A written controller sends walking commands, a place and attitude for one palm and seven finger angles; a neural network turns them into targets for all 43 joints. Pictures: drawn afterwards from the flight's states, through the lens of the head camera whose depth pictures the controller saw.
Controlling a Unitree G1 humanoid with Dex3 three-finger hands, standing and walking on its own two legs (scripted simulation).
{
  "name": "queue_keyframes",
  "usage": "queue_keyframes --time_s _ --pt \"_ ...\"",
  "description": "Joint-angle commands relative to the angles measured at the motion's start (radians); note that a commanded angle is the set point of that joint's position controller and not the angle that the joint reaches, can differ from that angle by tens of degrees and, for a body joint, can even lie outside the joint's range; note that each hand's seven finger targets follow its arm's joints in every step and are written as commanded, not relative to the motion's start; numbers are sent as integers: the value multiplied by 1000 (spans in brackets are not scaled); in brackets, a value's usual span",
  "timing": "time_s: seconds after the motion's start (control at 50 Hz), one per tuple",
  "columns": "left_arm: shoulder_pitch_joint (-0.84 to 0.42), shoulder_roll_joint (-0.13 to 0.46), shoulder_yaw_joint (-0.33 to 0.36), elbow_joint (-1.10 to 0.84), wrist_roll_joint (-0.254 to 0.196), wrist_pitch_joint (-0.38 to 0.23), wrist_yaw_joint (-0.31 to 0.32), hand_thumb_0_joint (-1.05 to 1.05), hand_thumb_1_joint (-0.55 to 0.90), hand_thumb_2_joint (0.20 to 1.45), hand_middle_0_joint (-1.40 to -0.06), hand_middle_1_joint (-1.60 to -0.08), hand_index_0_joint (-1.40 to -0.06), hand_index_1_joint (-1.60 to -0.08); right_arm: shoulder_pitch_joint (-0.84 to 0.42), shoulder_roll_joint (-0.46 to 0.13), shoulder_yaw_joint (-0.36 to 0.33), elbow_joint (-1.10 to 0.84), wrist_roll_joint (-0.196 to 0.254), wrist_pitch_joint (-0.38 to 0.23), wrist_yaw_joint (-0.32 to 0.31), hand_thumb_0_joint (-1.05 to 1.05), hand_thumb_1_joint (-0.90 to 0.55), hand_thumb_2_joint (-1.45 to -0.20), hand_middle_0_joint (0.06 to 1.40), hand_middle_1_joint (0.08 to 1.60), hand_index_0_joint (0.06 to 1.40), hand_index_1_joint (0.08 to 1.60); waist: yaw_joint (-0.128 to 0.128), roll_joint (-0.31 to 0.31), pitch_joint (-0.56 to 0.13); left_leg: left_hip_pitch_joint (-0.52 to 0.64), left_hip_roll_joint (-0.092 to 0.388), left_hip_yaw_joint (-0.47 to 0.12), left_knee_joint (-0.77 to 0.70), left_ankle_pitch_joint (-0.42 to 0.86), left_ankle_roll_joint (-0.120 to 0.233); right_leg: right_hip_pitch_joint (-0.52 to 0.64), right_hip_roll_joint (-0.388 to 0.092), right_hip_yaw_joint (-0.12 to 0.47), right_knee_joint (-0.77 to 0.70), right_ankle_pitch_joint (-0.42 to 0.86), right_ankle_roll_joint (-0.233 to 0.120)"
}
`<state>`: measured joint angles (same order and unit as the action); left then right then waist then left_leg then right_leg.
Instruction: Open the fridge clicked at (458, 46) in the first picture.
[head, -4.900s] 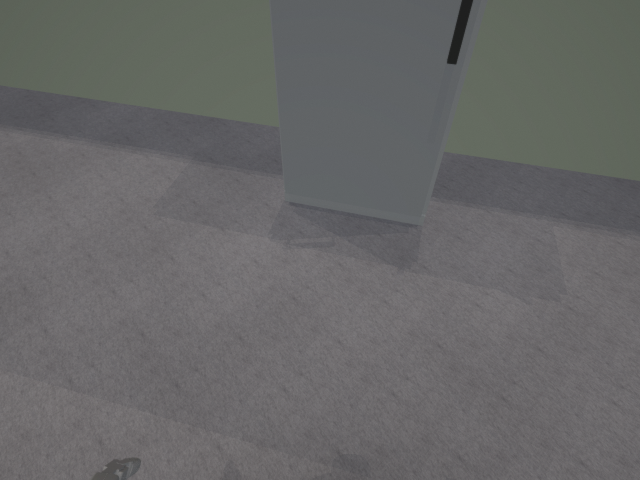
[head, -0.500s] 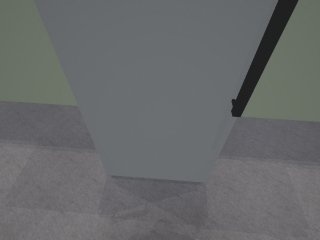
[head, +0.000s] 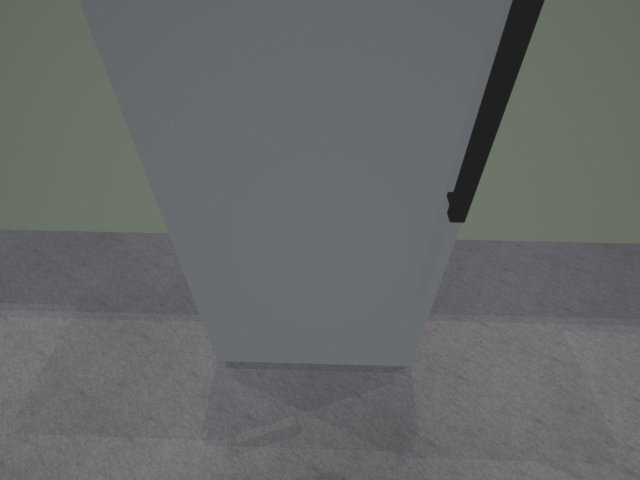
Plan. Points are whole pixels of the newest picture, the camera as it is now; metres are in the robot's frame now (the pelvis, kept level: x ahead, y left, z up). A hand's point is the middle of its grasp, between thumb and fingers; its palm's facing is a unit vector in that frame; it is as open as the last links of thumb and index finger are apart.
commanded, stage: come to a stop and stand still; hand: right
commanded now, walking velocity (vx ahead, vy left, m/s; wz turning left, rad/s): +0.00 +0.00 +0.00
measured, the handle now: (494, 79) +0.59 -0.19 +0.25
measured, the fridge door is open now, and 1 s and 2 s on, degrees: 0 0 0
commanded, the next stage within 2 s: look again from close up in 0.52 s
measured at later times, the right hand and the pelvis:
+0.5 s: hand out of the picture -0.04 -0.17 -0.16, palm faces +0.08 +0.98 -0.17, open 7.3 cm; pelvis -0.03 -0.01 +0.02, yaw -1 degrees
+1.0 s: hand out of the picture -0.02 -0.16 -0.16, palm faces +0.05 +0.98 -0.18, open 7.3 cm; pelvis -0.02 +0.01 +0.02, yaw +0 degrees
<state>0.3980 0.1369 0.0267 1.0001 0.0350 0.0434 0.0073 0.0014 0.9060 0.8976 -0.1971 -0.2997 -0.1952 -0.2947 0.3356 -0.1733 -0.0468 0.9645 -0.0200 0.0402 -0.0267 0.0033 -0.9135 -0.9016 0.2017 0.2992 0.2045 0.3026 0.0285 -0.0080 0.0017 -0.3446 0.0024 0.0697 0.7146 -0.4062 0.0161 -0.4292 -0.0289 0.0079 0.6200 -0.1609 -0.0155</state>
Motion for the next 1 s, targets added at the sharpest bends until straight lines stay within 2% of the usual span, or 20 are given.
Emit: queue_keyframes --time_s 0.0,0.02,0.04,0.06,0.08,0.1,0.12,0.14,0.16,0.2,0.22,0.24,0.26,0.28,0.3,0.32,0.42,0.58,0.74,0.98 --pt "-122 170 37 -89 -2 -27 15 0 900 900 -200 -300 -200 -300 230 -10 -6 16 -3 -24 5 0 -900 -900 200 300 200 300 -94 -148 46 213 -27 9 -101 -22 18 -199 -104 189 -364 -528 -62" --pt "-111 141 36 -86 -4 -20 13 0 900 900 -200 -300 -200 -300 238 -29 -8 14 -5 -30 2 0 -900 -900 200 300 200 300 -92 -64 78 178 16 -71 -257 -106 34 -183 -51 143 -267 -492 -35" --pt "-103 88 29 -93 -14 -8 10 0 900 900 -200 -300 -200 -300 222 -74 -12 6 -10 -37 -4 0 -900 -900 200 300 200 300 -71 101 117 64 156 -312 -426 -321 94 -183 29 62 -72 -380 8" --pt "-76 65 31 -95 -15 1 6 0 900 900 -200 -300 -200 -300 123 -129 -21 -26 -11 -44 -10 0 -900 -900 200 300 200 300 -30 246 112 -115 320 -495 -603 -480 148 -82 52 -3 183 -234 27" --pt "-47 92 42 -76 -15 8 4 0 900 900 -200 -300 -200 -300 -2 -136 -23 -60 -10 -50 -19 0 -900 -900 200 300 200 300 6 253 114 -229 351 -495 -639 -432 158 -2 29 37 332 -222 14" --pt "-7 108 47 -50 -14 5 1 0 900 900 -200 -300 -200 -300 -81 -139 -25 -84 -9 -55 -22 0 -900 -900 200 300 200 300 42 201 112 -257 307 -412 -606 -311 145 39 25 40 399 -188 5" --pt "26 98 47 -28 -15 -4 -5 0 900 900 -200 -300 -200 -300 -112 -139 -26 -88 -9 -59 -20 0 -900 -900 200 300 200 300 55 172 91 -253 256 -309 -561 -196 133 88 28 6 405 -168 6" --pt "42 73 37 -25 -20 -14 -9 0 900 900 -200 -300 -200 -300 -95 -132 -22 -79 -12 -61 -18 0 -900 -900 200 300 200 300 49 144 74 -196 215 -235 -522 -116 117 108 39 -30 320 -190 9" --pt "19 52 27 -32 -23 -23 -8 0 900 900 -200 -300 -200 -300 -41 -123 -21 -58 -16 -58 -18 0 -900 -900 200 300 200 300 19 154 76 -119 193 -212 -489 -66 108 102 41 -53 195 -214 10" --pt "-25 33 14 -36 -27 -38 -2 0 900 900 -200 -300 -200 -300 42 -112 -13 -15 -16 -49 -18 0 -900 -900 200 300 200 300 -16 144 86 -57 172 -209 -422 -49 94 162 44 -72 -83 -181 8" --pt "-15 31 6 -28 -28 -48 3 0 900 900 -200 -300 -200 -300 69 -104 -9 0 -12 -44 -18 0 -900 -900 200 300 200 300 -17 111 80 -57 146 -199 -368 -42 73 234 46 -62 -220 -135 6" --pt "2 55 5 -21 -27 -59 11 0 900 900 -200 -300 -200 -300 89 -84 -2 9 -6 -41 -19 0 -900 -900 200 300 200 300 -20 36 69 -53 112 -179 -303 -10 54 277 13 -23 -290 -112 1" --pt "-1 94 10 -20 -22 -68 18 0 900 900 -200 -300 -200 -300 114 -49 5 16 2 -42 -15 0 -900 -900 200 300 200 300 -28 -109 65 -68 67 -136 -237 37 29 274 -89 100 -342 -119 -26" --pt "-29 129 19 -42 -20 -70 24 0 900 900 -200 -300 -200 -300 132 -29 11 15 3 -48 -10 0 -900 -900 200 300 200 300 -47 -158 46 -30 52 -90 -218 90 6 225 -179 178 -348 -65 -65" --pt "-56 142 16 -48 -13 -67 27 0 900 900 -200 -300 -200 -300 129 -18 13 19 2 -57 -9 0 -900 -900 200 300 200 300 -58 -115 46 43 50 -70 -230 133 1 149 -196 162 -331 -29 -83" --pt "-94 116 7 -31 -17 -71 26 0 900 900 -200 -300 -200 -300 87 -37 16 41 -3 -49 -10 0 -900 -900 200 300 200 300 -57 -201 55 90 67 -56 -234 167 -3 122 -152 150 -360 -52 -68" --pt "-77 108 -1 -12 -20 -70 26 0 900 900 -200 -300 -200 -300 72 -54 22 64 -4 -51 -1 0 -900 -900 200 300 200 300 -51 -37 89 163 78 -91 -300 205 1 58 -97 105 -370 -245 -36" --pt "-29 97 -10 31 -17 -58 20 0 900 900 -200 -300 -200 -300 51 -72 21 75 0 -56 -4 0 -900 -900 200 300 200 300 -34 50 103 99 102 -147 -380 56 14 95 -52 57 -308 -243 -25" --pt "27 65 -21 71 -16 -59 18 0 900 900 -200 -300 -200 -300 30 -78 17 69 7 -63 -7 0 -900 -900 200 300 200 300 -23 44 83 81 117 -170 -399 25 28 124 -37 18 -257 -165 -15" --pt "37 53 -24 98 -21 -68 24 0 900 900 -200 -300 -200 -300 34 -59 23 89 8 -69 -12 0 -900 -900 200 300 200 300 -30 -11 74 132 106 -144 -359 176 30 139 -62 23 -272 -93 -10"
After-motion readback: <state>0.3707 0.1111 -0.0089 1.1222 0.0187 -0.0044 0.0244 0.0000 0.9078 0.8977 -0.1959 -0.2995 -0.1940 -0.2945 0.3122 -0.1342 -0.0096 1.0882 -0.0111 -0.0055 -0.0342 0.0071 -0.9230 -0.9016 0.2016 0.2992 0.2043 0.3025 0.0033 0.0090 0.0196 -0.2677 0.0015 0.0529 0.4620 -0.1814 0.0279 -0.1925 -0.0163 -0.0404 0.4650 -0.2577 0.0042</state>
